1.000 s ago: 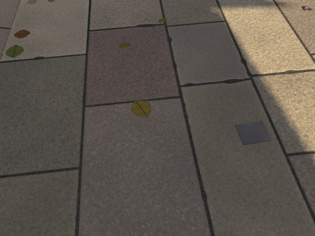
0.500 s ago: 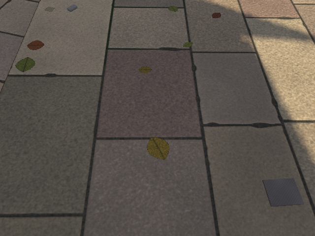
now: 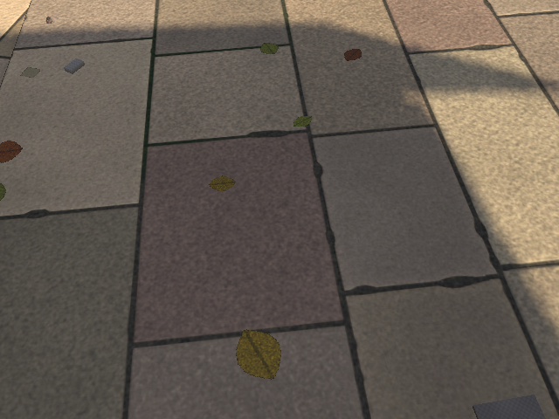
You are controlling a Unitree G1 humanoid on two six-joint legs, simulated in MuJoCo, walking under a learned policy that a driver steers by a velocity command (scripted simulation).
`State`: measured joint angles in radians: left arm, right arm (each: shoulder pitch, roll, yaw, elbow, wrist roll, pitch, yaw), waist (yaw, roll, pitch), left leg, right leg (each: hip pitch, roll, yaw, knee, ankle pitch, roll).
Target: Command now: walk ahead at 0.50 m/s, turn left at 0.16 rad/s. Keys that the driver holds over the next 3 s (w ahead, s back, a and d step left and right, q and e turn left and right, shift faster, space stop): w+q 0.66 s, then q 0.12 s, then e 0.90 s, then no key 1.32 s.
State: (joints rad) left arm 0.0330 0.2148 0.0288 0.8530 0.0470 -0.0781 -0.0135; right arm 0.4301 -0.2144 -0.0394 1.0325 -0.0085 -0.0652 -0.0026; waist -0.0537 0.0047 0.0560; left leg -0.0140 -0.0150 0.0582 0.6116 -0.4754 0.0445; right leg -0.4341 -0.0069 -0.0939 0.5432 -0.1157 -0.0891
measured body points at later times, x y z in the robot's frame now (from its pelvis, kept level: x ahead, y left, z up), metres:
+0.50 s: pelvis +0.26 +0.01 +0.00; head +0.29 +0.03 +0.45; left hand +0.15 +0.24 -0.15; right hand +0.48 -0.16 -0.12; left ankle +0.36 +0.11 -0.71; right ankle +0.11 -0.08 -0.72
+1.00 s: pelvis +0.49 +0.09 +0.01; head +0.52 +0.11 +0.46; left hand +0.51 +0.37 -0.12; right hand +0.62 -0.15 -0.13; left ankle +0.36 +0.10 -0.72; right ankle +0.63 +0.06 -0.71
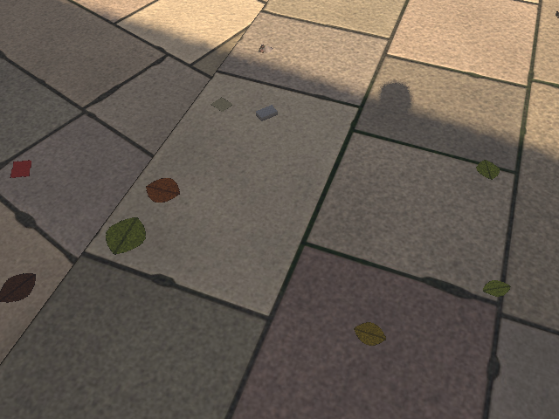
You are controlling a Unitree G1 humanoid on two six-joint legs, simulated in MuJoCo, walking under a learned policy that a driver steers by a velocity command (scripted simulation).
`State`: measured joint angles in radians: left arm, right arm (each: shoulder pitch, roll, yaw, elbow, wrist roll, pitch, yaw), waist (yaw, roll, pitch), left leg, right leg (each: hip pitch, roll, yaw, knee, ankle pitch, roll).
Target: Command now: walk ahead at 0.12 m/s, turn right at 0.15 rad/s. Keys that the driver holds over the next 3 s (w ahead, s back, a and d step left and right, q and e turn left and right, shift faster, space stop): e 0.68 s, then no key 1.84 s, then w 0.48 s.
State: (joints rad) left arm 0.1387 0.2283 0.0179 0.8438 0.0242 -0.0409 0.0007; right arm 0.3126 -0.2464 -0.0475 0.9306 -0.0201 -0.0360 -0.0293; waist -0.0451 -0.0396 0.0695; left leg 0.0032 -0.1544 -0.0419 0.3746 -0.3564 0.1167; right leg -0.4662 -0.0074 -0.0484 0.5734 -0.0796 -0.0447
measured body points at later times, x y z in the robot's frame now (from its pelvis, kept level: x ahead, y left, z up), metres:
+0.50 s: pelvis +0.05 +0.01 +0.00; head +0.07 +0.01 +0.45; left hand +0.20 +0.27 -0.12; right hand +0.08 -0.28 -0.11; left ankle +0.07 +0.12 -0.73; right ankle +0.12 -0.08 -0.73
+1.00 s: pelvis +0.04 +0.01 +0.01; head +0.05 -0.01 +0.46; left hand +0.28 +0.17 -0.11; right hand -0.03 -0.26 -0.13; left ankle +0.07 +0.12 -0.72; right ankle -0.02 -0.07 -0.73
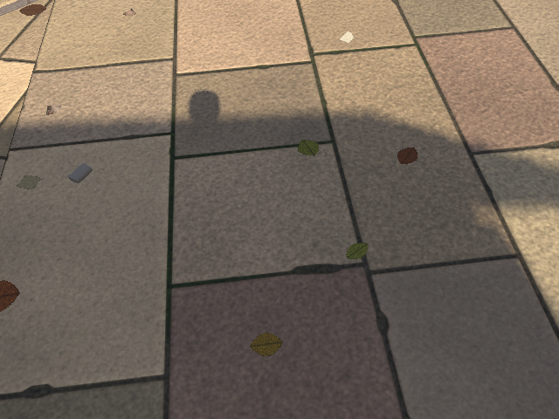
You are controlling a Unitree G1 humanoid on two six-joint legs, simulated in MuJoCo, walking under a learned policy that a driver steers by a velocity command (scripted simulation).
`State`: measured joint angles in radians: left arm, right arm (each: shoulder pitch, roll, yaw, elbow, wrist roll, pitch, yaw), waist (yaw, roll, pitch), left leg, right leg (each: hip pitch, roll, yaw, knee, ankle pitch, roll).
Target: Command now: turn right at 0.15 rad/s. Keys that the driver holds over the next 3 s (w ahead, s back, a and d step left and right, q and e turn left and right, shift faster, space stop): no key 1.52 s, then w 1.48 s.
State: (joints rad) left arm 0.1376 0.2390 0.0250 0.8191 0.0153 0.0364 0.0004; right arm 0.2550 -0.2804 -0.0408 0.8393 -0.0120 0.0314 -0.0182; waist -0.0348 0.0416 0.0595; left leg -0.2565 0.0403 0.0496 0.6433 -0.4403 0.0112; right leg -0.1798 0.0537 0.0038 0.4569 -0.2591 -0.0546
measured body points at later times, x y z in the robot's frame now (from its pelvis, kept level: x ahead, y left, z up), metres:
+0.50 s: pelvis -0.01 +0.01 +0.01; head -0.01 +0.02 +0.46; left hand +0.04 +0.27 -0.14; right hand +0.02 -0.24 -0.14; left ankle -0.01 +0.13 -0.74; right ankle -0.02 -0.10 -0.74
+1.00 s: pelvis -0.01 +0.03 +0.01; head -0.01 +0.03 +0.46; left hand -0.02 +0.26 -0.15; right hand -0.01 -0.20 -0.15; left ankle -0.01 +0.13 -0.74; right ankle -0.02 -0.10 -0.74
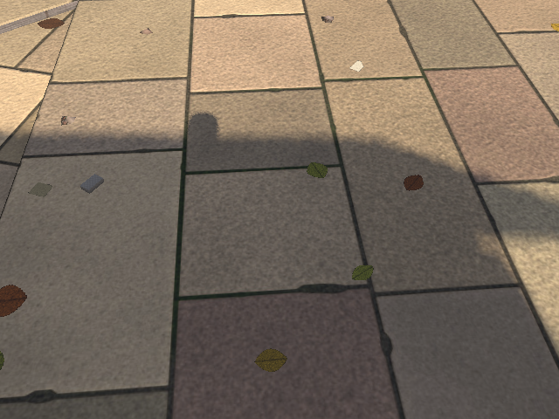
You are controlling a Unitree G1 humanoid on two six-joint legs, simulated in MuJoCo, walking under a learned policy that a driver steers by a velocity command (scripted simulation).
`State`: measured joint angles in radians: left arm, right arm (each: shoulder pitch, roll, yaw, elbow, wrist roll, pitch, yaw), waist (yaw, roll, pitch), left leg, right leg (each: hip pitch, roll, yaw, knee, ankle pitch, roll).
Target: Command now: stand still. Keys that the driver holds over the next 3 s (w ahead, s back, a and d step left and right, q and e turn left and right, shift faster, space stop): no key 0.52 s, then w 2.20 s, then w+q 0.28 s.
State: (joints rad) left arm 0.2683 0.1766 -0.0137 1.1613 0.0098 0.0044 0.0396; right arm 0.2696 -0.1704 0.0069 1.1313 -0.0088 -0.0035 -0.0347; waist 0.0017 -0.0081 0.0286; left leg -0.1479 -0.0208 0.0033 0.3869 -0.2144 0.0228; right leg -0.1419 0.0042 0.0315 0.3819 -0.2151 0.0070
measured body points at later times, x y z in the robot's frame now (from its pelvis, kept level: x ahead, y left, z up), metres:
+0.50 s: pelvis +0.00 +0.00 +0.00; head +0.01 +0.00 +0.45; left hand -0.02 +0.22 -0.16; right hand -0.01 -0.22 -0.16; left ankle +0.00 +0.11 -0.75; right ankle +0.00 -0.13 -0.75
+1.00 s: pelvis +0.12 -0.04 +0.00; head +0.13 -0.05 +0.45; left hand +0.01 +0.18 -0.14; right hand +0.19 -0.27 -0.15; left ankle +0.15 +0.09 -0.68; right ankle +0.02 -0.11 -0.75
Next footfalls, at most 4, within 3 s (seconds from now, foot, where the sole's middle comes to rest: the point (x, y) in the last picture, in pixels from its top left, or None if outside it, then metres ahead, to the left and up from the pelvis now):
1.22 left None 0.41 0.05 -0.78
1.78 right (329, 341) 0.73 -0.10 -0.78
2.32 left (264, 249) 1.03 0.07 -0.78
2.88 right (317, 177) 1.34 -0.10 -0.78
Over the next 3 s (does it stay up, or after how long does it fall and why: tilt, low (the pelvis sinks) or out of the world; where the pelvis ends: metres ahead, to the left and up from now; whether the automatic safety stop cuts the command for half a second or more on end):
stays up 1.23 -0.03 -0.01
